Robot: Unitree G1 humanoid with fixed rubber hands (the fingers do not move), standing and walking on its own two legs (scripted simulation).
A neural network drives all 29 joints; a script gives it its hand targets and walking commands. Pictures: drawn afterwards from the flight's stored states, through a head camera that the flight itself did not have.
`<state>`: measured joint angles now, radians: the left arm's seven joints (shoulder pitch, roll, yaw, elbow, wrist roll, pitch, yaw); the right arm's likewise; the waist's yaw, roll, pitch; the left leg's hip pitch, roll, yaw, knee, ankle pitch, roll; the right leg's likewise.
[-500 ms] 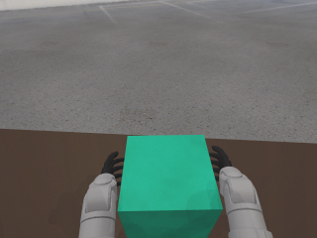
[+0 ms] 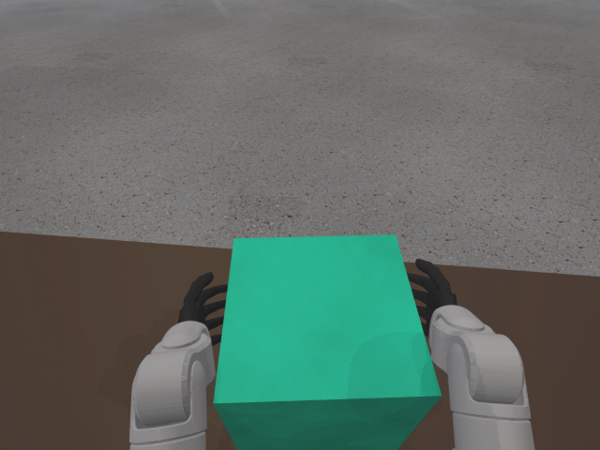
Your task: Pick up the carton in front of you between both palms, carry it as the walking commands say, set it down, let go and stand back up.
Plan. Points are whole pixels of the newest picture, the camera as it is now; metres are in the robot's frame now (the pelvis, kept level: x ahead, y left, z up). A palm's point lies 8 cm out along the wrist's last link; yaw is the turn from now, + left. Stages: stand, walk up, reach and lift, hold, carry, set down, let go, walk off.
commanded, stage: carry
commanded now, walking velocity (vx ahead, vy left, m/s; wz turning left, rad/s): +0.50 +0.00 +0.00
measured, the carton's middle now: (316, 352) +0.28 +0.00 +0.01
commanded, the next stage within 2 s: none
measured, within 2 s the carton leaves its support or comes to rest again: neither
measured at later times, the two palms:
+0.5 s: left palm (256, 198) +0.54 +0.10 +0.07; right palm (421, 190) +0.55 -0.21 +0.07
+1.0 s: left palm (260, 113) +0.89 +0.11 +0.06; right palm (381, 112) +0.87 -0.19 +0.07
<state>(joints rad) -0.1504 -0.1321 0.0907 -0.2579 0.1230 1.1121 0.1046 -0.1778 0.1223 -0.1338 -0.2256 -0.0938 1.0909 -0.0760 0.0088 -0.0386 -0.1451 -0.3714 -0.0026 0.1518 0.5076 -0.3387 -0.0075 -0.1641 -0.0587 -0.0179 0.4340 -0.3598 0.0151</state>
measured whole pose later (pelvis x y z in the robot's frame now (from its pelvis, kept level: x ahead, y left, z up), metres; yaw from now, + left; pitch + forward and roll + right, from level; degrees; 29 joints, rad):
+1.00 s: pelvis +0.61 -0.02 -0.01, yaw -4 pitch +4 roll +0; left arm -0.18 -0.14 0.13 -0.34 0.11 1.21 0.09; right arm -0.19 0.14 -0.12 -0.31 -0.10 1.18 -0.09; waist -0.03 -0.01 -0.02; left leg -0.36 0.03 0.26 0.50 -0.21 0.09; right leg -0.43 -0.07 -0.05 1.23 -0.38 -0.04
